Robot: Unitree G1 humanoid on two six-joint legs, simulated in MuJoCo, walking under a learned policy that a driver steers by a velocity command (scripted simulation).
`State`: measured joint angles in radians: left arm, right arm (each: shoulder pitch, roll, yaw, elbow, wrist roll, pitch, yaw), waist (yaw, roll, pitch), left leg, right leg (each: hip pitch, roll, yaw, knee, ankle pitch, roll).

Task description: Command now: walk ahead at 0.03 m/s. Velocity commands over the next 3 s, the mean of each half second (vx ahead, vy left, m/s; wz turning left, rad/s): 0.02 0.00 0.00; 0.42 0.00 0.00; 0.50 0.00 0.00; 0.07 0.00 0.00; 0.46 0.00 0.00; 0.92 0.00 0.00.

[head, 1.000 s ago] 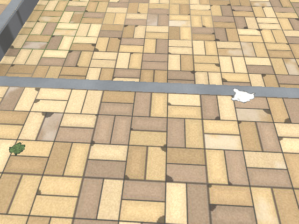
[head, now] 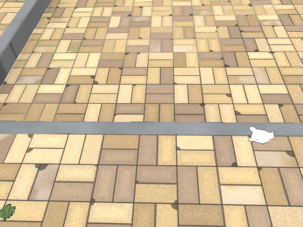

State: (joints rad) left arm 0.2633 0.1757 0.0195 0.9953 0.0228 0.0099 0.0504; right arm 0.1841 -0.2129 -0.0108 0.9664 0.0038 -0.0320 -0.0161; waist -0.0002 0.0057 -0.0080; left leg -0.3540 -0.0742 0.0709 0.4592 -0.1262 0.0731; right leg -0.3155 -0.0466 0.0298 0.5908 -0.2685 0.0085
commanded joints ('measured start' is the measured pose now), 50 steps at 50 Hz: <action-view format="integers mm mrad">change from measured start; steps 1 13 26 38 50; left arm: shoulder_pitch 97 125 129 -49 300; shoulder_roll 122 76 52 61 178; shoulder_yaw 27 24 20 40 69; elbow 19 53 76 -36 33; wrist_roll -8 -21 -22 -51 -22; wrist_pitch -14 -57 -37 -121 -169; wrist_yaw -1 -4 -4 -35 -47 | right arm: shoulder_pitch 17 35 36 98 -162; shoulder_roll -102 -63 -66 -152 -24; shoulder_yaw -26 -21 -24 -73 -12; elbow -34 29 69 47 -184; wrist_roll -1 -4 3 9 59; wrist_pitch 1 0 19 -75 -117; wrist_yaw -19 -13 -19 -3 36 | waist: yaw -11 3 -1 -28 112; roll -152 -6 -11 105 -155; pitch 114 14 31 80 48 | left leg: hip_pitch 38 132 177 153 -924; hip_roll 89 103 108 460 161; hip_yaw -108 -108 -113 -677 -185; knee -112 -47 -14 -377 853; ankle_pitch -289 -27 119 -622 -202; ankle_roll -22 12 18 209 53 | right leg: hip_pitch -122 28 61 -247 561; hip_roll -34 2 18 -37 -416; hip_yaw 63 7 -14 17 703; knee -269 -190 -180 343 -406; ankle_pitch -317 37 131 -192 -610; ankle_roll -86 -45 -31 -132 -297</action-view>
